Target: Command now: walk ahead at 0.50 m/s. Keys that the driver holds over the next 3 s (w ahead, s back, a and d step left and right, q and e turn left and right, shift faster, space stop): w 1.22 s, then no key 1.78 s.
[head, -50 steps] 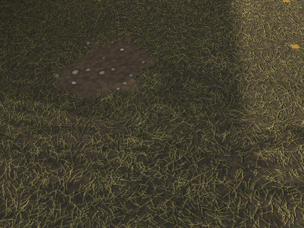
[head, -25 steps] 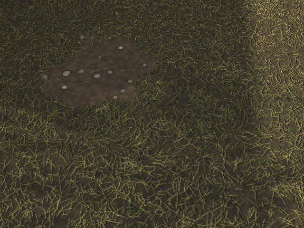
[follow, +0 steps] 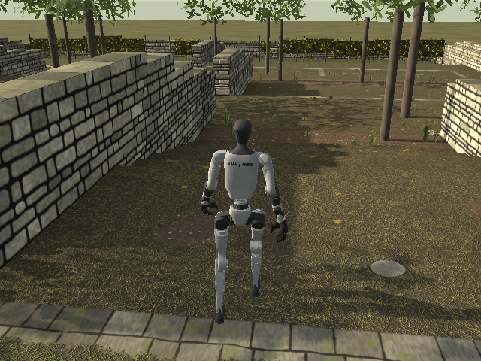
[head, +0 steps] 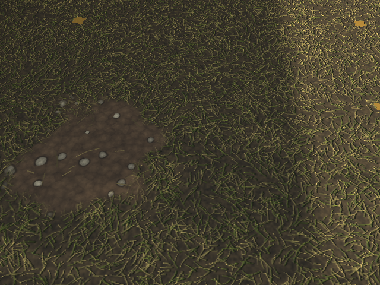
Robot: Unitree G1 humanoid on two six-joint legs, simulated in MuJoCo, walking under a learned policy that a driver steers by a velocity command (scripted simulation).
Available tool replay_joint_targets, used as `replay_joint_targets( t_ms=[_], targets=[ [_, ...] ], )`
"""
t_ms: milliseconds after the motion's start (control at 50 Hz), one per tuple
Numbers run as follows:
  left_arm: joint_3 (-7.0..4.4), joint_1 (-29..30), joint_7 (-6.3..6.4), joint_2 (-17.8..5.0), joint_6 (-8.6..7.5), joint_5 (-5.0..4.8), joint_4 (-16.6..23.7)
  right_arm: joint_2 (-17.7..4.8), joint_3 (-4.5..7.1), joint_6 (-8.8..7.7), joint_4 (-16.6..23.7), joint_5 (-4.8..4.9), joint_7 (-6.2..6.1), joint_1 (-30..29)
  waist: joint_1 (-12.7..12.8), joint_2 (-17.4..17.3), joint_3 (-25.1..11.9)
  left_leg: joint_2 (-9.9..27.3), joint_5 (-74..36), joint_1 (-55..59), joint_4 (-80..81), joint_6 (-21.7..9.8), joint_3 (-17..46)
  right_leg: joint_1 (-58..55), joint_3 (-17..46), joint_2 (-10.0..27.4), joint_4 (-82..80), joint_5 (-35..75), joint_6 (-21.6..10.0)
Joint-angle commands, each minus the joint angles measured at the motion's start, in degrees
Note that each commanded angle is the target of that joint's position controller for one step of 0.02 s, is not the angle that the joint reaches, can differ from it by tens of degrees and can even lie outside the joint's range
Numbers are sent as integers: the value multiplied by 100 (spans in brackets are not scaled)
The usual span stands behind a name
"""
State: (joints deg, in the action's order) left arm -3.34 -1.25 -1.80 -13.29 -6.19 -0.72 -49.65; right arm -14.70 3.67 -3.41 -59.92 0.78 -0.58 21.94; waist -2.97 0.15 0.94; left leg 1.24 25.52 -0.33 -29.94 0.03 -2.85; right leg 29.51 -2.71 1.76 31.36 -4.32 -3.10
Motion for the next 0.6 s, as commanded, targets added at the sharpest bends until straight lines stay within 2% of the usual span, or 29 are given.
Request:
replay_joint_targets(
  t_ms=[20,40,60,80,100,120,160,200,240,320,420,480,500,520,540,560,580,600],
  targets=[
    [-414,-2626,30,-1472,13,48,-407,-80,-113,-275,371,-1,64,423,944,1485,-2387,-453,663,-3838,-4409,-180,721,-5326,4571,2151,-1385,-1207,-1619],
    [-294,-2174,33,-1111,-8,9,-342,-610,31,-374,510,162,91,-96,903,1114,-1643,-72,443,-4395,-4854,-320,953,-4769,3850,1948,-1414,-1388,-1290],
    [-221,-1640,42,-901,-8,20,-190,-682,36,-411,639,199,74,-522,769,719,-1059,257,-88,-4412,-4717,-398,766,-3899,3007,1755,-1487,-958,-1100],
    [-159,-1239,21,-720,-13,76,-135,-650,66,-390,656,121,32,-735,591,329,-642,491,-544,-4161,-4337,-405,668,-3017,2391,1536,-1683,-468,-1007],
    [-114,-1046,5,-575,-40,131,-126,-588,108,-309,640,68,1,-674,376,420,-467,684,-832,-3770,-3980,-411,709,-2443,1966,1339,-1854,-167,-914],
    [-90,-1006,-13,-486,-45,147,-161,-466,106,-218,604,55,-2,-545,255,490,-401,748,-976,-3486,-3795,-401,708,-2127,1724,1207,-2026,-99,-898],
    [-119,-1190,21,-613,-68,119,-264,-293,98,-109,588,40,-16,-493,173,448,-258,789,-1180,-3445,-3446,-325,631,-1878,1392,1133,-2265,200,-984],
    [-159,-1398,97,-784,-71,115,-343,-334,120,-77,729,-11,-28,-879,215,306,-83,816,-1662,-3847,-2891,-204,617,-1968,1212,1150,-2401,519,-1035],
    [-158,-1585,167,-801,-34,94,-404,-315,127,-87,866,-48,-13,-1287,302,263,6,797,-2239,-4125,-2231,-108,589,-2152,1023,1103,-2452,678,-979],
    [-153,-1902,230,-834,8,40,-501,-177,66,-133,1068,-13,66,-2047,529,326,190,570,-3156,-3913,-935,-78,355,-2274,599,914,-2534,549,-803],
    [-198,-2359,257,-885,119,-9,-743,-188,0,-194,1340,44,215,-2763,733,327,460,411,-2889,-4063,-172,-201,290,-3119,568,1218,-2234,632,-782],
    [-259,-2246,289,-990,198,-31,-769,-373,47,-251,1385,62,295,-2594,497,457,314,257,-2282,-3583,60,-420,207,-3493,582,1404,-1773,1529,-647],
    [-276,-2113,294,-1048,221,-36,-738,-514,114,-265,1304,52,293,-2236,273,550,74,70,-2127,-2966,94,-515,50,-3491,507,1352,-1369,2476,-574],
    [-252,-1976,292,-997,251,-40,-706,-714,235,-268,1064,30,274,-1451,-142,518,-376,-137,-2188,-1880,187,-656,-120,-3303,295,1105,-475,3258,-440],
    [-174,-1957,291,-832,259,12,-615,-1061,378,-262,766,-16,228,-371,-537,269,-1127,280,-2327,-154,-52,-921,354,-2391,75,791,949,2654,-246],
    [13,-2635,228,-207,159,59,-542,-1632,520,-228,598,-96,195,424,-370,-1036,-2039,1795,-1495,2189,217,-1841,2935,-13,-101,-143,3332,177,188],
    [31,-2505,189,-255,-2,6,-589,-1285,380,-211,583,-41,206,454,-391,-1425,-2424,2162,-1015,2479,1188,-2018,4548,873,747,-496,4315,-2835,181],
    [-105,-1979,160,-736,-101,-161,-436,-965,276,-225,639,5,199,-18,-351,-1126,-1627,1956,-755,1873,1249,-1690,3799,1450,937,-115,4738,-2642,57]
  ],
)
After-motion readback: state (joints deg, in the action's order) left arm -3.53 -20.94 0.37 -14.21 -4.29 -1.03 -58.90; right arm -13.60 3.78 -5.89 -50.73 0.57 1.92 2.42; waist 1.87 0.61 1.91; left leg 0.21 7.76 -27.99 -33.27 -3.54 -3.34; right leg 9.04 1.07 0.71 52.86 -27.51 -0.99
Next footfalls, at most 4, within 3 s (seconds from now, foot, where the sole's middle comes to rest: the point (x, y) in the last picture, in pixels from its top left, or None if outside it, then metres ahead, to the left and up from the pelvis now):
0.54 left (157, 281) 0.48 0.13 -0.76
1.08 right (219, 195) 0.80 -0.11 -0.76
1.54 left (162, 157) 1.00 0.11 -0.76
1.80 right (222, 172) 0.90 -0.13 -0.76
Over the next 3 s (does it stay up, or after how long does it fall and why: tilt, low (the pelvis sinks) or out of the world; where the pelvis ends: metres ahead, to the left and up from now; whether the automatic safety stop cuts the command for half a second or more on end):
stays up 0.92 -0.02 0.02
